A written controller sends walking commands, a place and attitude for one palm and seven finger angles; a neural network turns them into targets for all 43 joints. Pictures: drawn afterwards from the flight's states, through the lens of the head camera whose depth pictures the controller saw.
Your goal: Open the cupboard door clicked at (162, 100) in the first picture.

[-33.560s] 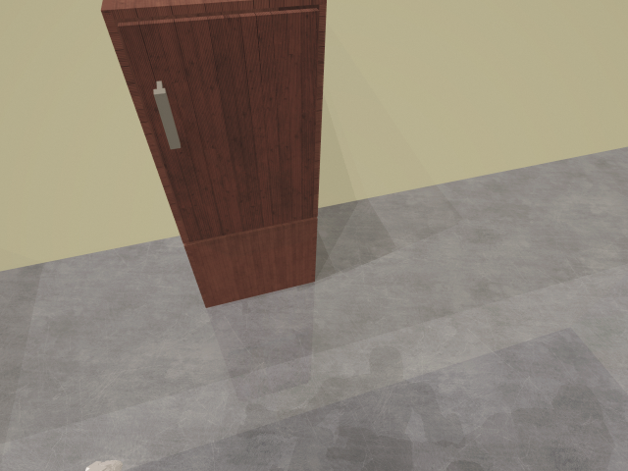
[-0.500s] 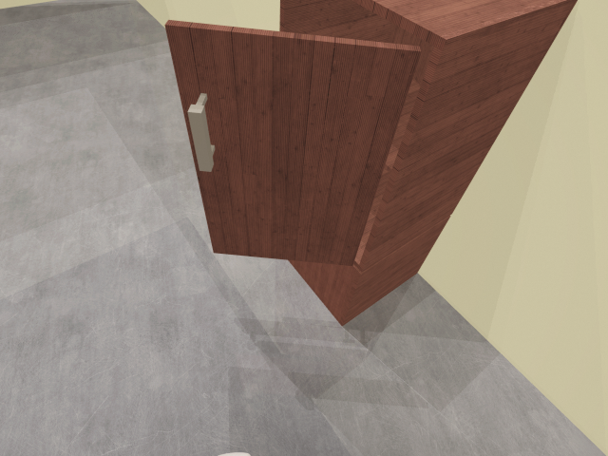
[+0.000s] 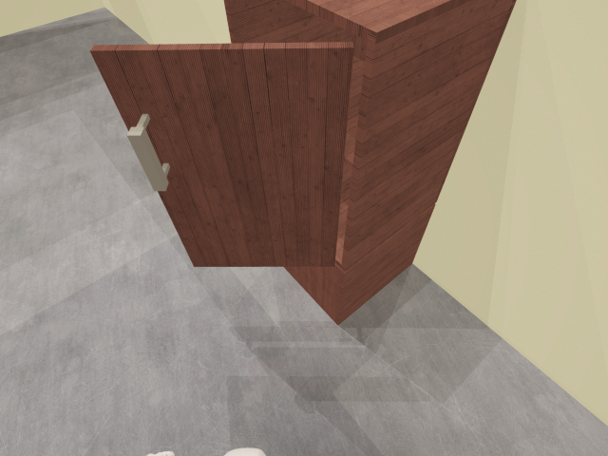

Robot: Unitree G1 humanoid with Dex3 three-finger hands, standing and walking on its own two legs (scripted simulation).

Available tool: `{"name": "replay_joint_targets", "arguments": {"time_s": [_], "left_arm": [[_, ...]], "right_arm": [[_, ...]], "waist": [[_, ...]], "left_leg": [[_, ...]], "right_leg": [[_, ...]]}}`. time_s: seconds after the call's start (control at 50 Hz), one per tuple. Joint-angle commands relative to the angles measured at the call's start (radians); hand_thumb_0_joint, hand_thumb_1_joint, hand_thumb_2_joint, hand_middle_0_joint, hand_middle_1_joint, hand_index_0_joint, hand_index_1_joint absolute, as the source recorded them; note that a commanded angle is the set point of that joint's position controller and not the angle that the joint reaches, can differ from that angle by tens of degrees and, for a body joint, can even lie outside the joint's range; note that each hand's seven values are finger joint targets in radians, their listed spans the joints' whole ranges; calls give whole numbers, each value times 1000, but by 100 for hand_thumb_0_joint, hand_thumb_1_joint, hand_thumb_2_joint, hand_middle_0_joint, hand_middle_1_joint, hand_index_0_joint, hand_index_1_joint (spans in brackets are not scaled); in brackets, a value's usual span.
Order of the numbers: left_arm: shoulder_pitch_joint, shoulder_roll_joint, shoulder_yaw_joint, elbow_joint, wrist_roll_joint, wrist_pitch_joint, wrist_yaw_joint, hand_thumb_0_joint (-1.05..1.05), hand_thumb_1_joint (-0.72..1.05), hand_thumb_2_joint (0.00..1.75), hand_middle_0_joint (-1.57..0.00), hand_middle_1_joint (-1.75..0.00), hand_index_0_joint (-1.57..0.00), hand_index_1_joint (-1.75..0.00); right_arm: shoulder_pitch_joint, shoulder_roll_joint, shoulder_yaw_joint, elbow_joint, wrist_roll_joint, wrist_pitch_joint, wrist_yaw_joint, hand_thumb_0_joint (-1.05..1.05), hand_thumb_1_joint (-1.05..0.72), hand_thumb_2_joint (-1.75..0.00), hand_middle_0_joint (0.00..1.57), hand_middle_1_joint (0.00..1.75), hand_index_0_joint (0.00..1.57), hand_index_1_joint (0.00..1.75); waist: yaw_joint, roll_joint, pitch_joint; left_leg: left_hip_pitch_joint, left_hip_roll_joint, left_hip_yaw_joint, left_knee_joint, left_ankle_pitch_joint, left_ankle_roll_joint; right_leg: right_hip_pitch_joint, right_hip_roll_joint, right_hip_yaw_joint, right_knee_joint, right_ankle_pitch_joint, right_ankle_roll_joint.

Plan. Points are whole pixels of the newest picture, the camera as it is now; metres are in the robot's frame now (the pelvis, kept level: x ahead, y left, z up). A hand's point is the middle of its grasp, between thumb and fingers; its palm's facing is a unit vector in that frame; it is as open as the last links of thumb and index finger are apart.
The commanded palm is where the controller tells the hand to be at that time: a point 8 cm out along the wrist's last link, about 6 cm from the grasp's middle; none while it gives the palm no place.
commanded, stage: come to a stop and stand still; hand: left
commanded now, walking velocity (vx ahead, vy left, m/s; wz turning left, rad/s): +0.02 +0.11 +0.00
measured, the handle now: (152, 153) +0.57 +0.30 +0.05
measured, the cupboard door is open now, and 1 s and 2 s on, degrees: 50 50 50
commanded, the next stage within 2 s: look again from close up in 0.58 s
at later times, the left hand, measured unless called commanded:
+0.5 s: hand out of the picture -0.03 +0.24 -0.16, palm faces -0.01 -0.96 -0.28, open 7.4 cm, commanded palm none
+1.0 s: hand out of the picture +0.01 +0.18 -0.17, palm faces -0.03 -0.97 -0.23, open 7.3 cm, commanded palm none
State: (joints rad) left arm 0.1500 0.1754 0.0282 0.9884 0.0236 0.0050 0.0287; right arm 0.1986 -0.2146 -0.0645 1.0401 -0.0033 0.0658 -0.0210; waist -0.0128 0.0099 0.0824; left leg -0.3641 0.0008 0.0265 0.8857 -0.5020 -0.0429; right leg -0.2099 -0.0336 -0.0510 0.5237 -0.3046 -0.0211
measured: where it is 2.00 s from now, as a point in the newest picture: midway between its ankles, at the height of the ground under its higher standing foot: outside the picture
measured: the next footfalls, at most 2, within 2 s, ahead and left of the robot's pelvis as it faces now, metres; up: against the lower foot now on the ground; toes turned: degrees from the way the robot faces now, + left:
left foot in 0.16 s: +0.02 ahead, +0.13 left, +0.00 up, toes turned +3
left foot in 1.94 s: +0.09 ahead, +0.17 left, +0.00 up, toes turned +5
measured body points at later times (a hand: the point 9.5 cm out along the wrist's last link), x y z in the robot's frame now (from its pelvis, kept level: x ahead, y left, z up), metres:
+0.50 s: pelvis -0.03 +0.04 +0.00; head -0.02 +0.01 +0.45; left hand -0.03 +0.29 -0.14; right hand +0.04 -0.19 -0.16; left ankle -0.02 +0.13 -0.74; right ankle -0.02 -0.11 -0.74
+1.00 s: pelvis -0.02 +0.00 +0.00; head +0.00 -0.02 +0.45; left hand +0.01 +0.23 -0.15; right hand -0.03 -0.22 -0.17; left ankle -0.02 +0.13 -0.74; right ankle -0.02 -0.11 -0.74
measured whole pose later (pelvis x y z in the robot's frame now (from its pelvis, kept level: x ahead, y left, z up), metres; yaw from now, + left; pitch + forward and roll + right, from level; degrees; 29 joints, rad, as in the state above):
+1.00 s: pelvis -0.02 +0.00 +0.00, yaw -2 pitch -1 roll +1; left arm 0.23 0.16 -0.01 1.11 0.02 -0.01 0.03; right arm 0.30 -0.15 0.01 1.12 -0.01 -0.02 -0.03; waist 0.00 0.02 0.04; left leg -0.17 0.03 0.07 0.44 -0.25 -0.02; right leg -0.22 -0.01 -0.03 0.51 -0.27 -0.02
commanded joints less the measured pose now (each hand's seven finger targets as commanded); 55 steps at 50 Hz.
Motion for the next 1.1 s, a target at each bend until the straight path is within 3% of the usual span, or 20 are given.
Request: {"name": "replay_joint_targets", "arguments": {"time_s": [0.0, 0.04, 0.08, 0.1, 0.12, 0.14, 0.16, 0.18, 0.2, 0.22, 0.24, 0.28, 0.3, 0.34, 0.4, 0.44, 0.56, 0.7, 0.94, 1.08], "left_arm": [[82, 216, 52, -17, -4, -14, 13, 0, 90, 90, -20, -30, -20, -30], [69, 214, 51, -12, -3, -11, 12, 0, 90, 90, -20, -30, -20, -30], [44, 202, 50, -6, -9, -9, 9, 0, 90, 90, -20, -30, -20, -30], [43, 175, 44, -7, -15, -6, 5, 0, 90, 90, -20, -30, -20, -30], [59, 134, 36, -10, -15, 0, -1, 0, 90, 90, -20, -30, -20, -30], [143, 106, 14, 20, -10, -35, 48, 0, 90, 90, -20, -30, -20, -30], [123, 169, 19, -29, -6, -31, 42, 0, 90, 90, -20, -30, -20, -30], [102, 161, 14, -25, -3, -16, 36, 0, 90, 90, -20, -30, -20, -30], [118, 143, 5, -23, -4, -5, 29, 0, 90, 90, -20, -30, -20, -30], [116, 128, -1, -20, -1, -4, 22, 0, 90, 90, -20, -30, -20, -30], [129, 122, -6, -13, -3, -3, 17, 0, 90, 90, -20, -30, -20, -30], [141, 118, -14, -3, -5, -6, 9, 0, 90, 90, -20, -30, -20, -30], [134, 121, -18, -4, -5, -6, 6, 0, 90, 90, -20, -30, -20, -30], [130, 123, -16, -5, -2, -2, 2, 0, 90, 90, -20, -30, -20, -30], [159, 121, -20, 8, -1, -1, 0, 0, 90, 90, -20, -30, -20, -30], [170, 123, -19, 15, 0, -5, -3, 0, 90, 90, -20, -30, -20, -30], [164, 131, -23, 37, -5, -21, -2, 0, 90, 90, -20, -30, -20, -30], [154, 126, -23, 65, -10, -25, 0, 0, 90, 90, -20, -30, -20, -30], [140, 110, -19, 94, -12, -30, 2, 0, 90, 90, -20, -30, -20, -30], [136, 105, -16, 95, -13, -30, 2, 0, 90, 90, -20, -30, -20, -30]], "right_arm": [[-6, -46, 5, -60, -3, -21, 8, 0, -90, -90, 20, 30, 20, 30], [15, -38, 6, -54, -3, -25, 8, 0, -90, -90, 20, 30, 20, 30], [71, -34, 11, -30, -6, -35, 6, 0, -90, -90, 20, 30, 20, 30], [93, -57, 10, -25, -9, -45, 5, 0, -90, -90, 20, 30, 20, 30], [76, -91, 5, -30, -13, -53, 2, 0, -90, -90, 20, 30, 20, 30], [39, -134, -1, -103, -7, -72, 6, 0, -90, -90, 20, 30, 20, 30], [65, -89, 14, -130, -20, -71, 10, 0, -90, -90, 20, 30, 20, 30], [60, -76, 25, -142, -18, -74, 8, 0, -90, -90, 20, 30, 20, 30], [66, -89, 28, -155, -17, -75, 6, 0, -90, -90, 20, 30, 20, 30], [66, -90, 32, -164, -18, -77, 2, 0, -90, -90, 20, 30, 20, 30], [60, -96, 33, -169, -14, -77, -1, 0, -90, -90, 20, 30, 20, 30], [46, -97, 34, -179, -9, -76, 1, 0, -90, -90, 20, 30, 20, 30], [53, -97, 34, -177, -8, -76, 4, 0, -90, -90, 20, 30, 20, 30], [60, -96, 33, -163, -13, -81, 5, 0, -90, -90, 20, 30, 20, 30], [56, -106, 33, -150, -14, -83, 6, 0, -90, -90, 20, 30, 20, 30], [60, -103, 36, -136, -15, -87, 5, 0, -90, -90, 20, 30, 20, 30], [80, -88, 46, -85, -11, -99, 4, 0, -90, -90, 20, 30, 20, 30], [105, -67, 57, -18, -11, -102, 0, 0, -90, -90, 20, 30, 20, 30], [138, -31, 60, 49, -11, -99, -8, 0, -90, -90, 20, 30, 20, 30], [143, -18, 59, 60, -12, -92, -9, 0, -90, -90, 20, 30, 20, 30]], "waist": [[51, -169, -119], [38, -171, -96], [8, -147, -99], [4, -93, -108], [19, 33, -121], [15, 181, -169], [15, 217, -190], [11, 257, -116], [17, 277, -98], [23, 277, -78], [30, 195, -66], [29, 6, -46], [17, -30, -22], [16, 20, 9], [22, 7, 21], [24, 19, 9], [16, -37, -44], [17, -12, -51], [17, -13, -38], [13, -24, -18]], "left_leg": [[-34, 4, -4, -122, 32, -13], [34, -1, 12, -254, 86, -9], [176, -3, 24, -441, 251, 1], [252, 41, -14, -501, 355, 23], [267, 142, -125, -507, 454, 68], [237, 174, -19, -329, 708, 53], [150, 128, -48, -339, 526, 60], [112, 136, -92, -407, 490, 67], [108, 157, -127, -462, 523, 90], [98, 174, -139, -482, 568, 112], [90, 169, -134, -479, 534, 124], [74, 127, -102, -478, 325, 109], [70, 111, -95, -497, 232, 99], [58, 114, -106, -555, 171, 98], [36, 118, -119, -608, 52, 100], [45, 115, -112, -618, 62, 100], [138, 97, -64, -557, 250, 91], [158, 99, -42, -547, 319, 78], [164, 100, -21, -520, 370, 62], [168, 96, -14, -515, 340, 54]], "right_leg": [[181, -282, 195, -123, 771, -161], [127, -267, 187, -124, 658, -145], [38, -231, 168, -101, 489, -95], [-25, -186, 139, -63, 358, -56], [-76, -105, 90, -29, 181, -8], [-10, -117, 78, 3, 315, -16], [12, -122, 106, 19, 202, -42], [-44, -87, 68, 55, 48, -41], [-61, -35, 29, 76, -38, -24], [-61, -12, 6, 88, -72, -13], [-54, -9, 15, 66, -64, -10], [-55, -37, 65, -12, 2, -13], [-79, -48, 87, -38, -11, -13], [-92, -41, 78, -30, -19, -7], [-88, -37, 80, -40, -27, -5], [-78, -41, 83, -46, -9, -6], [-69, -72, 115, -95, 64, -5], [-47, -76, 118, -105, 102, -8], [-17, -79, 117, -120, 189, -20], [-37, -77, 125, -150, 139, -24]]}}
